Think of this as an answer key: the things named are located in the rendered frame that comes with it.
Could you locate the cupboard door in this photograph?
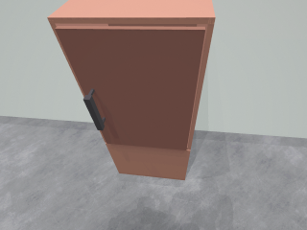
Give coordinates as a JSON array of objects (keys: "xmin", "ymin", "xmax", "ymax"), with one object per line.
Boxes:
[{"xmin": 55, "ymin": 26, "xmax": 205, "ymax": 150}]

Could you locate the handle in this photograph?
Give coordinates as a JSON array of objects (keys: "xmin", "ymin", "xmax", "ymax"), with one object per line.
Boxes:
[{"xmin": 83, "ymin": 88, "xmax": 106, "ymax": 130}]

